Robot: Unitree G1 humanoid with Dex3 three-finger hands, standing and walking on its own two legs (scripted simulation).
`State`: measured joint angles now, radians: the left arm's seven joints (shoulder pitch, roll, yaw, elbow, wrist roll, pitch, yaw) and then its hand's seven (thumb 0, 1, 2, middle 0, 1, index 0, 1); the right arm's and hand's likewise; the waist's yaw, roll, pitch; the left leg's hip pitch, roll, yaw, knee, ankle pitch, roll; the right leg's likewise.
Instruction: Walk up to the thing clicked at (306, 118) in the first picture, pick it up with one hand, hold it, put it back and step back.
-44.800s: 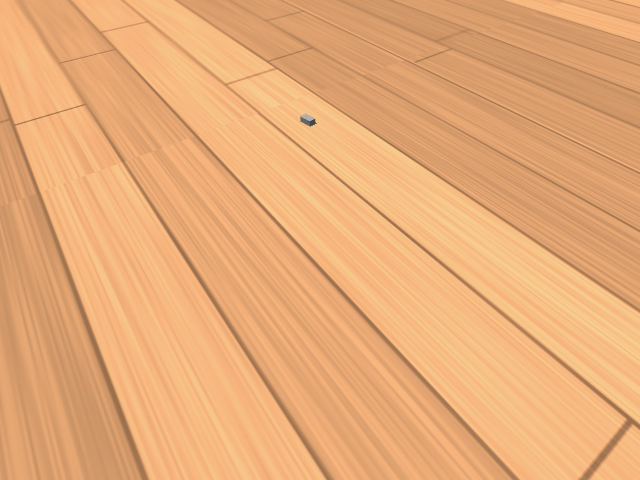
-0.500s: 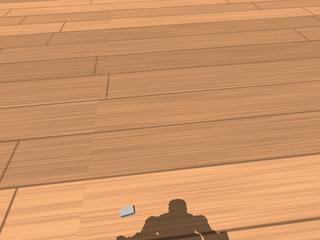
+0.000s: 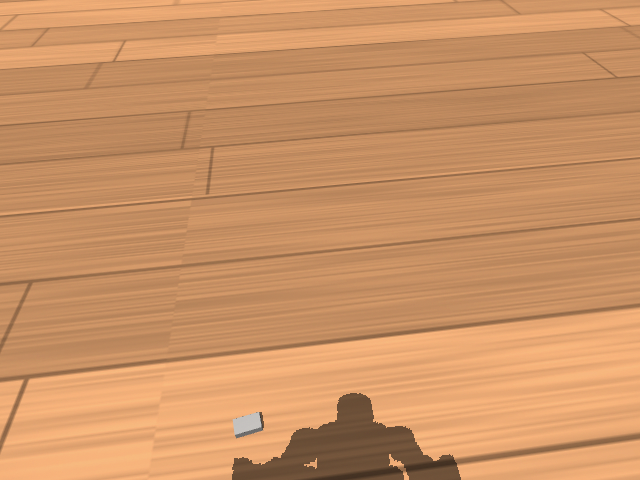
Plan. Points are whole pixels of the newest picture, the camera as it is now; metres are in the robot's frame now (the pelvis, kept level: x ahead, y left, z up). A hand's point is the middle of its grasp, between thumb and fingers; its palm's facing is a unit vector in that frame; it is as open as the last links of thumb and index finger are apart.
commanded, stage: stand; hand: left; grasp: from above
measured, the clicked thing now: (247, 424) +0.43 +0.25 -0.77
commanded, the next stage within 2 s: step back in 0.74 s
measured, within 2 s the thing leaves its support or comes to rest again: neither
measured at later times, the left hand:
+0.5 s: hand out of the picture +0.07 +0.24 -0.16, palm faces +0.00 -0.94 -0.34, open 7.4 cm
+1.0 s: hand out of the picture +0.08 +0.28 -0.16, palm faces -0.02 -0.92 -0.39, open 7.4 cm
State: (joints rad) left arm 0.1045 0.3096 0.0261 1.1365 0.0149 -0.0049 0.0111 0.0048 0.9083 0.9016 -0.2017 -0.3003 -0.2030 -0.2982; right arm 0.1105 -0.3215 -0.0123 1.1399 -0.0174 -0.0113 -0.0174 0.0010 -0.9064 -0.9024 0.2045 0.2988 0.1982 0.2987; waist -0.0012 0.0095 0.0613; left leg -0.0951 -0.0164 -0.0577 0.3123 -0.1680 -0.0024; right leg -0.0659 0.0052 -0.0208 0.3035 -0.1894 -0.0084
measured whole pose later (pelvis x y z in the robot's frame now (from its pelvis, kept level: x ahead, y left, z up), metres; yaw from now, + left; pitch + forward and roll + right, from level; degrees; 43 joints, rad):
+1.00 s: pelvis -0.05 +0.02 -0.01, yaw +0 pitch -2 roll +1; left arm 0.05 0.37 0.06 0.94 0.03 0.04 0.01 0.01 0.91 0.90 -0.20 -0.30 -0.21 -0.30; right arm 0.13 -0.41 -0.05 0.96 0.00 0.05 0.00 0.00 -0.91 -0.90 0.20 0.30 0.20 0.30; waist -0.02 -0.02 0.17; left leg -0.34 -0.05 -0.06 0.87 -0.46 0.02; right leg -0.27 -0.04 -0.01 0.53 -0.23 -0.01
